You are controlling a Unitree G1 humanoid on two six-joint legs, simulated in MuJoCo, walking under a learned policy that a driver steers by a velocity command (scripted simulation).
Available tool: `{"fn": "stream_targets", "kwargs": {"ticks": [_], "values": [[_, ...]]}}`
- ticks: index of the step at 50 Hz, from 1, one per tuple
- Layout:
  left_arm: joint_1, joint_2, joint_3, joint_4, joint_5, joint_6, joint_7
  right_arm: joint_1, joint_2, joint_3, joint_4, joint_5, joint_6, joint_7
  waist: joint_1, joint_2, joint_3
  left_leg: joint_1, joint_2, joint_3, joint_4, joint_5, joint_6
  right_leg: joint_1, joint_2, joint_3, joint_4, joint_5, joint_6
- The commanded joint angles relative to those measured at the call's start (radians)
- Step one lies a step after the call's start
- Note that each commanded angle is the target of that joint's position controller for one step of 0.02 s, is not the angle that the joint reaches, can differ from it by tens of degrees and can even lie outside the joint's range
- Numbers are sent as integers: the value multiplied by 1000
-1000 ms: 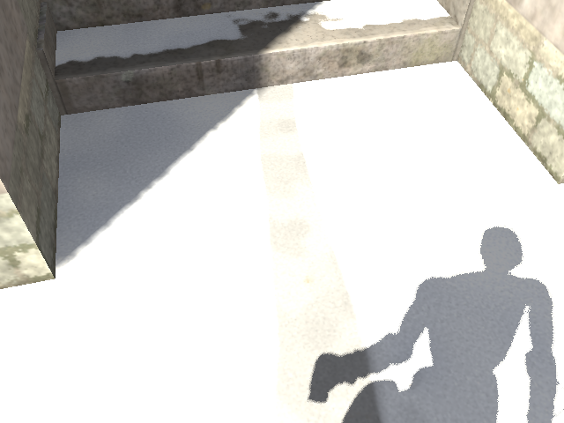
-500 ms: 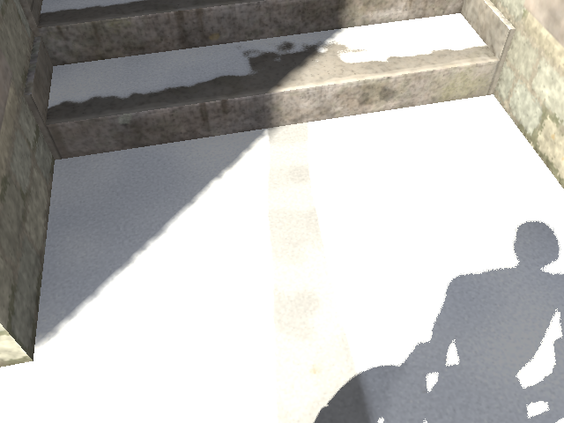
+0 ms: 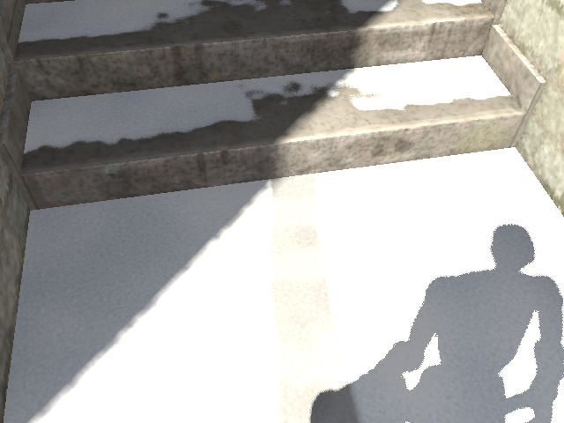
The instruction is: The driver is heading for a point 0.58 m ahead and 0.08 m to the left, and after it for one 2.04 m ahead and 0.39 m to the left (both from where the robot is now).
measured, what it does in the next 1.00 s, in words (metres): walks ahead, turning left: right foot, then left foot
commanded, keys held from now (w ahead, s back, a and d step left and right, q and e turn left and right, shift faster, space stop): w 0.38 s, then w+q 0.32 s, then q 0.30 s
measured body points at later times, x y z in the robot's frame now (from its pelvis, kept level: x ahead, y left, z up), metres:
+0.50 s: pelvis +0.27 -0.05 -0.01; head +0.29 -0.05 +0.44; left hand +0.40 +0.20 -0.14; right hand +0.22 -0.28 -0.16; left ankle +0.11 +0.06 -0.65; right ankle +0.34 -0.11 -0.74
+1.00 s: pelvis +0.49 -0.01 -0.02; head +0.53 +0.01 +0.42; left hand +0.43 +0.23 -0.17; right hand +0.68 -0.21 -0.15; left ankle +0.57 +0.06 -0.74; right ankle +0.38 -0.13 -0.65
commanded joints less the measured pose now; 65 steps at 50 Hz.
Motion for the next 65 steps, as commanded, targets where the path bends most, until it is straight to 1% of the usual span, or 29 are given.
{"fn": "stream_targets", "kwargs": {"ticks": [1,8,14,17,19,20,21,22,23,24,25,26,28,32,35,39,41,44,46,47,48,49,50,51,53,54,57,61,65], "values": [[79,20,7,-24,12,22,-14,89,-65,-3,-1,7,-28,-6,32,70,-14,64,271,-261,-244,193,105,-108,-52,14,-29,59,23],[-217,30,-2,-125,-5,30,-21,219,-75,7,30,6,-24,-8,-29,77,47,140,233,-178,-281,294,76,-238,-60,-43,-331,273,60],[-367,34,-11,-180,-9,19,-18,311,-82,9,66,-7,-18,-21,-70,92,67,314,273,-161,-227,424,91,-241,-19,-74,-511,260,26],[-334,49,-4,-184,-9,6,-14,282,-99,3,70,-13,-15,-29,-32,97,52,360,294,-141,-132,640,80,-142,19,-90,-578,155,-19],[-126,75,15,-117,-7,-8,0,247,-117,-2,69,-11,-11,-28,58,93,-53,332,265,-106,104,846,52,121,86,-120,-653,138,-61],[50,116,33,-63,10,-19,11,237,-103,4,59,-1,-11,-24,122,63,-147,178,227,-92,315,699,33,386,29,-53,-678,168,-95],[204,221,60,-47,38,-25,22,264,-34,23,17,26,-12,-16,145,-82,-294,-105,132,-43,661,247,1,677,-259,297,-710,56,-167],[181,242,69,-48,13,-8,9,336,-34,12,27,41,-9,-13,101,-200,-374,-329,-17,-93,926,-357,-10,758,-419,676,-860,13,-262],[57,184,55,-69,-12,-1,5,246,-98,-6,17,16,1,-18,60,-42,-212,-396,69,-169,955,-268,2,606,-369,539,-885,-64,-218],[-33,113,35,-85,-15,-8,1,172,-79,-4,-3,10,-1,-12,39,-2,-92,-389,106,-170,907,-182,1,447,-329,400,-931,-46,-184],[-68,69,23,-82,-11,-16,0,155,-51,-3,-3,9,4,-9,8,12,-24,-350,137,-167,845,-135,0,338,-280,289,-971,22,-133],[-60,42,13,-66,-12,-24,7,154,-42,-6,-5,-8,17,-4,-15,-11,0,-311,155,-170,801,-114,-7,274,-242,205,-987,89,-99],[-13,35,9,-43,-13,-41,15,176,-14,-6,-1,-18,42,10,-37,-28,-2,-278,156,-157,786,-84,-19,242,-213,107,-999,197,-75],[57,72,15,-25,-14,-55,20,46,-16,-10,-58,-13,65,22,-36,-28,23,-419,173,-135,723,39,-34,287,-196,-22,-1014,330,-56],[101,66,8,-15,-13,-56,24,-69,-17,-6,-104,-8,64,31,-17,-33,45,-465,166,-104,582,138,-43,319,-175,-97,-1013,415,-38],[133,84,4,-5,-20,-48,43,-182,13,15,-148,-11,56,34,4,-39,55,-351,111,17,318,199,-41,351,-163,-215,-918,774,-18],[154,100,7,3,-19,-37,54,-177,2,15,-155,-18,55,32,5,-60,28,-306,78,46,268,164,-23,415,-177,-235,-838,897,-14],[113,135,23,-14,-18,-17,70,-28,-49,-4,-125,-29,48,26,-60,-104,-58,-156,8,53,224,37,35,457,-197,-246,-589,1080,-14],[76,153,33,-38,-28,-4,61,126,-118,-34,-89,-42,22,13,-150,-26,-155,66,27,-30,23,238,96,364,-164,-249,-185,758,24],[143,62,17,-82,-20,-3,53,105,-232,-60,-97,-38,16,3,-66,173,-236,315,305,-309,170,881,174,87,-48,-240,111,-169,59],[180,72,17,-110,-25,13,46,135,-285,-80,-122,-1,37,-1,-69,204,-384,454,475,-675,92,946,380,-126,91,-62,356,-390,99],[108,101,19,-119,-10,11,41,88,-251,-75,-145,11,59,-9,-76,69,-317,355,444,-598,14,747,363,-185,20,35,335,-296,98],[34,96,17,-139,-11,4,37,11,-193,-60,-163,16,70,-16,-64,39,-181,216,399,-525,-42,604,324,-208,-6,34,267,-211,103],[9,100,20,-139,-5,6,38,-32,-141,-46,-172,14,74,-14,-34,-12,-110,117,339,-461,-67,587,270,-187,-24,32,196,-162,105],[48,88,20,-138,16,45,46,-37,-104,-37,-174,17,69,-21,3,20,-117,22,268,-382,-76,588,212,-102,-33,33,110,-117,110],[48,80,19,-143,9,60,48,-44,-124,-39,-175,6,64,-19,11,20,-129,1,237,-362,-77,587,190,-80,-26,30,76,-97,112],[-3,81,16,-175,7,88,46,-40,-183,-55,-186,4,57,-13,8,36,-164,3,214,-371,-88,495,149,-86,-17,31,-10,-53,125],[-75,107,19,-201,11,104,45,2,-172,-48,-167,10,74,-29,-23,103,-146,46,213,-432,-157,131,123,-137,-26,52,-114,-13,136],[-127,123,20,-212,7,102,41,6,-173,-45,-154,-2,85,-28,-44,103,-101,57,221,-470,-198,-67,105,-129,-16,60,-208,-15,134]]}}
Velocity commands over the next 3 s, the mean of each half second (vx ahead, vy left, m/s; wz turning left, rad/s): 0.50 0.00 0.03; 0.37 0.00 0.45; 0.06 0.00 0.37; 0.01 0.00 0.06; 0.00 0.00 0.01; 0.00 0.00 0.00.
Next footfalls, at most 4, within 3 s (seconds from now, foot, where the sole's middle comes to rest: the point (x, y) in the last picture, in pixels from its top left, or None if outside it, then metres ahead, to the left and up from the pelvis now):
0.40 right None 0.38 -0.11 -0.78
0.92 left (253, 385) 0.57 0.09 -0.78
1.52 right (336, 360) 0.64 -0.12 -0.78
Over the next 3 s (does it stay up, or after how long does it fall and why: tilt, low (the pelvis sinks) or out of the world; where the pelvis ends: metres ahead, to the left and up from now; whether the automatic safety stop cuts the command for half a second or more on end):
stays up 0.59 -0.05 0.00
